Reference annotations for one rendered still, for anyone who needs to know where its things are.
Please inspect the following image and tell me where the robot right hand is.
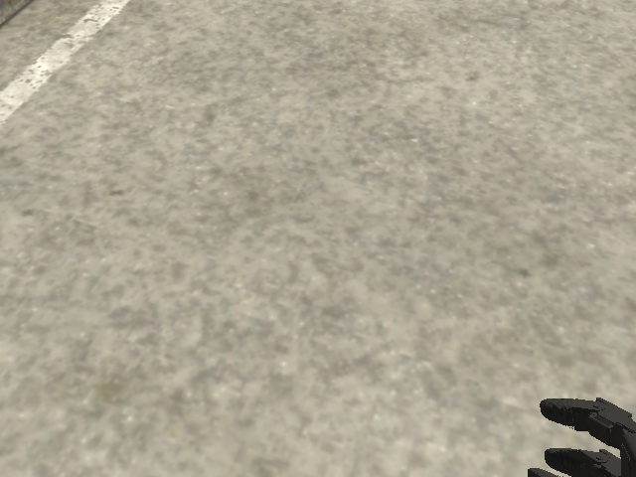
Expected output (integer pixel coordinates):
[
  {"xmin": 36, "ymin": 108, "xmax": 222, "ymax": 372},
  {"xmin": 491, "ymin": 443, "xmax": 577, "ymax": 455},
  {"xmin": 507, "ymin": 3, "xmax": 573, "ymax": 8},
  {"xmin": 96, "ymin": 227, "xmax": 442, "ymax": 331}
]
[{"xmin": 528, "ymin": 397, "xmax": 636, "ymax": 477}]

